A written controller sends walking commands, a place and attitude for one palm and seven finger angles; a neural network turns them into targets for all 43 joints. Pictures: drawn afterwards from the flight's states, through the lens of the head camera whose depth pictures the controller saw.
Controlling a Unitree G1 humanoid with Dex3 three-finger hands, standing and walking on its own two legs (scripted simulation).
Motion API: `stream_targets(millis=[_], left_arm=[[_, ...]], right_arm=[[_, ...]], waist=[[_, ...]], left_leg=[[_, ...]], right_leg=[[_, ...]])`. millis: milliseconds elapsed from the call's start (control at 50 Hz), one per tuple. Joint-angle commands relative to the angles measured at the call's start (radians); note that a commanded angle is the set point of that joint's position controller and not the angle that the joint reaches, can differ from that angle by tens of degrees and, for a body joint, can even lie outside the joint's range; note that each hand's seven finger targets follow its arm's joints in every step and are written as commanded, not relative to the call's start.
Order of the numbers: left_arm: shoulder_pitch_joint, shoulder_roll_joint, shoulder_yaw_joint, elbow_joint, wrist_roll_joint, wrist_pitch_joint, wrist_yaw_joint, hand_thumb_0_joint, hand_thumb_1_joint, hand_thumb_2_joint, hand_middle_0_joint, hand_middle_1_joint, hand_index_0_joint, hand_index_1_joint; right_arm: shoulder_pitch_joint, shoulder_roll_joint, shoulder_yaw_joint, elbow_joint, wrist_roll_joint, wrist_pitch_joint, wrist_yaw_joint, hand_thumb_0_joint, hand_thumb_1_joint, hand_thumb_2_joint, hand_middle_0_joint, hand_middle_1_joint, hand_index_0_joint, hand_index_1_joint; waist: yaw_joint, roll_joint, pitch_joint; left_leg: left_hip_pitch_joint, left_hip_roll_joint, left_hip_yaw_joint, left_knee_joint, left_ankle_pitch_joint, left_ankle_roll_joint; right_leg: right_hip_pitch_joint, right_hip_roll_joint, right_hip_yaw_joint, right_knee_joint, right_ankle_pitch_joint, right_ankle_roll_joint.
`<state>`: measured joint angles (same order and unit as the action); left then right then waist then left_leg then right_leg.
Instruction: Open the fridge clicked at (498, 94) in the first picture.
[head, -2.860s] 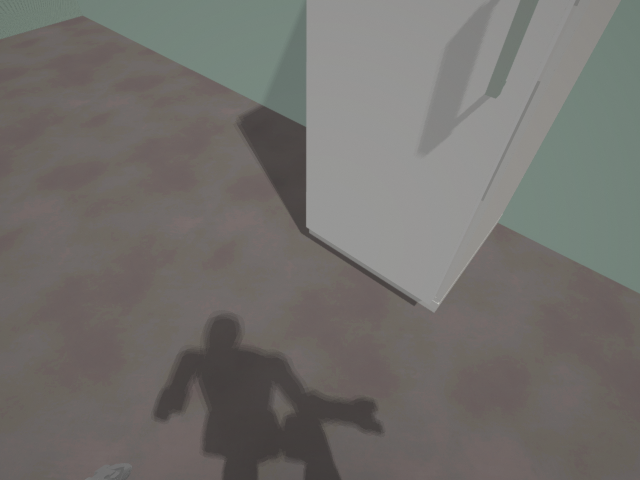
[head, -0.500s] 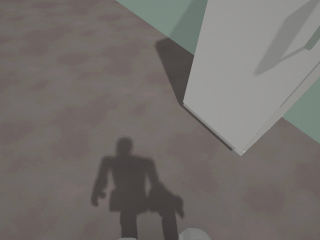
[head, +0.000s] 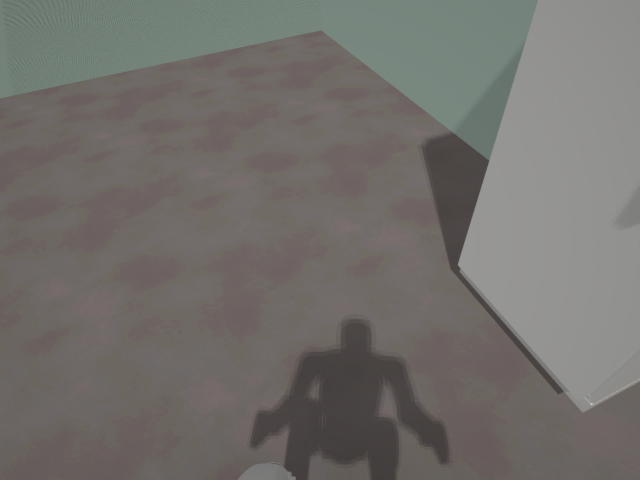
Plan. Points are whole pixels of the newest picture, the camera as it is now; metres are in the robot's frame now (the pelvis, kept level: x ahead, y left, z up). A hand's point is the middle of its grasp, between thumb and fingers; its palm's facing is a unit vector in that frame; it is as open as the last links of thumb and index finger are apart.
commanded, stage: walk to a spot facing it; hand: right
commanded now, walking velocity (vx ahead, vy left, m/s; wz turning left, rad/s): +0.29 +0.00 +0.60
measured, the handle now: out of the picture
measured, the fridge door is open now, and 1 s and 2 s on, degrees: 0 0 0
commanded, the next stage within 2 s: turn to face it in 1.16 s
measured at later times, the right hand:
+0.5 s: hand (379, 367) +0.36 -0.08 -0.19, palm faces -0.36 +0.92 -0.16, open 7.4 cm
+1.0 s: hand (388, 286) +0.53 -0.11 -0.18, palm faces -0.51 +0.84 -0.18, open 7.4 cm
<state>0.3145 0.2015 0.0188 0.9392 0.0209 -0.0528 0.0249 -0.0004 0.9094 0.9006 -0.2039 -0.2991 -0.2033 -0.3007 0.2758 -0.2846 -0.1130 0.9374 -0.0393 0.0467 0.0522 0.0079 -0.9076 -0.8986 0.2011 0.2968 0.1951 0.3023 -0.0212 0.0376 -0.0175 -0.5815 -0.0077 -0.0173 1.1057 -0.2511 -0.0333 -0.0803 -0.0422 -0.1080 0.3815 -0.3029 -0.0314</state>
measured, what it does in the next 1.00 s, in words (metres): walks ahead, turning left: left foot, then right foot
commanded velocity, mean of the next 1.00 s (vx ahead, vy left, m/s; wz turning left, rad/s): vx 0.21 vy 0.00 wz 0.58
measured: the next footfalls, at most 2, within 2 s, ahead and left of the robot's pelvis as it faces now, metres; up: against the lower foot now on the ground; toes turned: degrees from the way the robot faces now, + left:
left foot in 0.36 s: +0.25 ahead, +0.15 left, +0.00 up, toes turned +22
right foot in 0.78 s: +0.47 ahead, -0.03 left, +0.00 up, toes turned +20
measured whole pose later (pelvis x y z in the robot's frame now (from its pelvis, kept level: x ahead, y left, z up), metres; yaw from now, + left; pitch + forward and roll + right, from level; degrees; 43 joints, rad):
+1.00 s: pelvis +0.37 +0.04 +0.00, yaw +37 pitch +0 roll +2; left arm 0.19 0.16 0.02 0.92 0.02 -0.05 0.02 0.00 0.92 0.90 -0.21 -0.30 -0.21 -0.30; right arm 0.26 -0.24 -0.11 0.94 -0.03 0.05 0.04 0.01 -0.91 -0.90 0.20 0.30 0.19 0.30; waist -0.04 0.03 0.06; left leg -0.54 0.06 0.07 1.14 -0.36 -0.05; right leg -0.21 -0.14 -0.26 0.49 -0.26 -0.01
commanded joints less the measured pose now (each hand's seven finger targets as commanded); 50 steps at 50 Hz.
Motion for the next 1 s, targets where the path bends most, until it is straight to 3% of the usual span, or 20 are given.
stream_targets(millis=[0,100,200,260,300,320,340,360,380,420,480,560,660,720,740,760,800,840,900,980], left_arm=[[0.089,0.122,0.028,-0.011,-0.008,-0.037,0.015,0.0,0.9,0.9,-0.2,-0.3,-0.2,-0.3],[0.197,0.107,0.023,0.052,-0.002,-0.038,0.019,0.0,0.9,0.9,-0.2,-0.3,-0.2,-0.3],[0.266,0.101,0.027,0.099,0.009,-0.029,0.021,0.0,0.9,0.9,-0.2,-0.3,-0.2,-0.3],[0.239,0.139,0.042,0.098,0.004,-0.026,0.019,0.0,0.9,0.9,-0.2,-0.3,-0.2,-0.3],[0.205,0.168,0.048,0.078,-0.006,-0.023,0.011,0.0,0.9,0.9,-0.2,-0.3,-0.2,-0.3],[0.2,0.131,0.042,0.055,-0.025,-0.02,-0.004,0.0,0.9,0.9,-0.2,-0.3,-0.2,-0.3],[0.179,0.062,0.034,0.009,-0.034,-0.029,-0.001,0.0,0.9,0.9,-0.2,-0.3,-0.2,-0.3],[0.086,0.084,0.041,-0.025,-0.025,-0.036,0.007,0.0,0.9,0.9,-0.2,-0.3,-0.2,-0.3],[0.079,0.081,0.048,-0.032,-0.018,-0.036,0.004,0.0,0.9,0.9,-0.2,-0.3,-0.2,-0.3],[0.037,0.083,0.05,-0.017,-0.002,-0.005,-0.002,0.0,0.9,0.9,-0.2,-0.3,-0.2,-0.3],[0.105,0.039,0.044,0.0,0.006,0.032,-0.01,0.0,0.9,0.9,-0.2,-0.3,-0.2,-0.3],[0.033,0.041,0.047,-0.042,0.009,0.031,-0.029,0.0,0.9,0.9,-0.2,-0.3,-0.2,-0.3],[-0.122,0.056,0.048,-0.107,0.002,0.0,-0.033,0.0,0.9,0.9,-0.2,-0.3,-0.2,-0.3],[-0.05,0.104,0.06,-0.085,-0.001,-0.016,-0.015,0.0,0.9,0.9,-0.2,-0.3,-0.2,-0.3],[0.058,0.193,0.076,-0.058,0.011,-0.024,-0.003,0.0,0.9,0.9,-0.2,-0.3,-0.2,-0.3],[0.144,0.283,0.089,-0.044,0.017,-0.016,-0.005,0.0,0.9,0.9,-0.2,-0.3,-0.2,-0.3],[0.051,0.206,0.066,-0.06,0.008,-0.008,-0.001,0.0,0.9,0.9,-0.2,-0.3,-0.2,-0.3],[-0.04,0.149,0.049,-0.069,0.008,-0.011,0.0,0.0,0.9,0.9,-0.2,-0.3,-0.2,-0.3],[-0.061,0.136,0.047,-0.057,0.003,-0.011,0.006,0.0,0.9,0.9,-0.2,-0.3,-0.2,-0.3],[-0.037,0.135,0.057,-0.034,0.001,-0.001,0.006,0.0,0.9,0.9,-0.2,-0.3,-0.2,-0.3]], right_arm=[[-0.08,0.009,0.017,-0.091,0.0,-0.022,0.012,0.0,-0.9,-0.9,0.2,0.3,0.2,0.3],[-0.224,0.037,0.037,-0.119,0.004,-0.021,0.017,0.0,-0.9,-0.9,0.2,0.3,0.2,0.3],[-0.355,0.058,0.05,-0.139,0.009,-0.034,0.018,0.0,-0.9,-0.9,0.2,0.3,0.2,0.3],[-0.243,0.025,0.04,-0.11,0.007,-0.048,0.008,0.0,-0.9,-0.9,0.2,0.3,0.2,0.3],[-0.024,-0.04,0.017,-0.045,0.002,-0.069,-0.002,0.0,-0.9,-0.9,0.2,0.3,0.2,0.3],[0.117,-0.134,-0.002,-0.008,0.0,-0.076,-0.015,0.0,-0.9,-0.9,0.2,0.3,0.2,0.3],[0.227,-0.22,-0.019,0.014,0.018,-0.085,-0.032,0.0,-0.9,-0.9,0.2,0.3,0.2,0.3],[0.201,-0.242,-0.025,0.01,0.041,-0.075,-0.043,0.0,-0.9,-0.9,0.2,0.3,0.2,0.3],[0.126,-0.209,-0.017,-0.016,0.039,-0.078,-0.044,0.0,-0.9,-0.9,0.2,0.3,0.2,0.3],[-0.021,-0.115,0.007,-0.047,0.035,-0.084,-0.057,0.0,-0.9,-0.9,0.2,0.3,0.2,0.3],[-0.095,-0.082,0.02,-0.055,0.013,-0.097,-0.056,0.0,-0.9,-0.9,0.2,0.3,0.2,0.3],[-0.083,-0.081,0.017,-0.048,0.013,-0.101,-0.043,0.0,-0.9,-0.9,0.2,0.3,0.2,0.3],[-0.019,-0.111,0.003,-0.055,0.011,-0.094,-0.041,0.0,-0.9,-0.9,0.2,0.3,0.2,0.3],[-0.02,-0.091,0.001,-0.068,0.02,-0.083,-0.044,0.0,-0.9,-0.9,0.2,0.3,0.2,0.3],[-0.007,-0.039,0.007,-0.082,0.03,-0.079,-0.039,0.0,-0.9,-0.9,0.2,0.3,0.2,0.3],[0.011,0.01,0.021,-0.102,0.034,-0.084,-0.029,0.0,-0.9,-0.9,0.2,0.3,0.2,0.3],[-0.044,-0.031,0.006,-0.09,0.016,-0.075,-0.026,0.0,-0.9,-0.9,0.2,0.3,0.2,0.3],[-0.051,-0.011,0.006,-0.085,0.011,-0.061,-0.011,0.0,-0.9,-0.9,0.2,0.3,0.2,0.3],[-0.006,0.022,0.01,-0.072,0.015,-0.028,-0.008,0.0,-0.9,-0.9,0.2,0.3,0.2,0.3],[-0.057,0.041,0.01,-0.09,0.013,-0.007,-0.008,0.0,-0.9,-0.9,0.2,0.3,0.2,0.3]], waist=[[0.019,-0.159,0.139],[0.059,-0.16,0.182],[0.094,-0.183,0.199],[0.03,-0.203,0.097],[-0.073,-0.209,-0.052],[-0.136,-0.084,-0.163],[-0.14,0.082,-0.291],[-0.138,0.014,-0.246],[-0.092,0.028,-0.196],[-0.013,-0.067,-0.009],[0.072,-0.025,0.042],[0.063,0.091,0.062],[0.009,0.097,0.052],[0.053,0.03,-0.002],[0.098,-0.152,-0.084],[0.113,-0.363,-0.135],[0.098,-0.223,-0.034],[0.048,-0.142,0.054],[0.021,-0.189,0.005],[0.033,-0.198,0.019]], left_leg=[[-0.232,0.062,0.019,0.113,0.094,-0.017],[-0.272,0.084,0.097,-0.038,0.107,-0.01],[-0.145,0.039,0.183,-0.323,0.063,0.04],[0.062,-0.041,0.234,-0.414,-0.002,0.1],[0.449,-0.065,0.231,-0.548,0.035,0.14],[0.81,0.106,0.032,-0.578,0.117,0.205],[1.016,0.417,-0.5,-0.628,0.345,0.353],[0.948,0.436,-0.503,-0.696,0.434,0.389],[0.851,0.407,-0.468,-0.725,0.343,0.303],[0.466,0.335,-0.324,-0.81,0.148,0.285],[0.2,0.237,-0.18,-0.863,0.073,0.241],[0.143,0.151,-0.157,-0.881,-0.089,0.215],[0.255,0.176,-0.246,-0.793,0.002,0.211],[0.213,0.119,-0.228,-0.602,0.116,0.153],[0.089,0.013,-0.129,-0.359,0.049,0.095],[-0.098,-0.062,0.027,-0.053,-0.362,0.037],[-0.117,0.032,-0.007,0.154,-0.299,0.021],[-0.091,0.086,0.017,0.155,-0.189,0.005],[-0.023,0.097,0.056,0.074,-0.116,-0.017],[-0.009,0.1,0.093,-0.052,-0.062,-0.029]], right_leg=[[0.054,-0.235,0.089,-0.189,0.259,-0.02],[0.144,-0.258,0.0,-0.164,0.476,-0.039],[0.193,-0.265,-0.097,-0.112,0.709,-0.046],[0.222,-0.283,-0.164,0.09,1.099,-0.034],[0.079,-0.26,-0.187,0.426,1.049,0.01],[-0.229,-0.231,-0.183,0.714,0.628,0.041],[-0.544,-0.052,-0.116,1.086,-0.273,0.097],[-0.63,-0.074,0.031,1.139,-0.249,0.069],[-0.646,-0.107,0.083,1.148,-0.146,0.075],[-0.544,-0.172,0.107,1.014,-0.058,0.08],[-0.417,-0.166,0.067,0.815,-0.034,0.1],[-0.392,-0.132,0.045,0.591,0.092,0.11],[-0.327,-0.058,0.029,0.331,0.042,0.101],[-0.053,-0.043,0.029,0.077,0.094,0.093],[0.157,-0.216,0.219,-0.021,0.078,0.038],[0.275,-0.491,0.468,-0.067,0.19,-0.076],[0.065,-0.474,0.411,-0.11,0.102,-0.105],[-0.046,-0.399,0.219,-0.106,0.269,-0.071],[-0.042,-0.337,0.019,-0.074,0.447,-0.057],[-0.028,-0.327,-0.075,-0.067,0.479,-0.057]])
